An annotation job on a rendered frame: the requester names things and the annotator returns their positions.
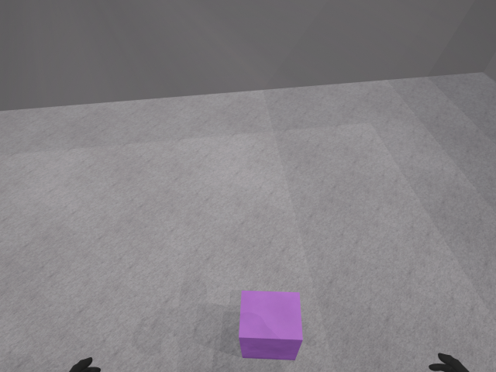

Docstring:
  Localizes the robot right hand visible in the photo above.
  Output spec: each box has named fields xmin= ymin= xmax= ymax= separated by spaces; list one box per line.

xmin=429 ymin=353 xmax=470 ymax=372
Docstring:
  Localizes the carton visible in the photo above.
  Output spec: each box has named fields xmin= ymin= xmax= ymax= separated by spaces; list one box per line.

xmin=239 ymin=291 xmax=303 ymax=360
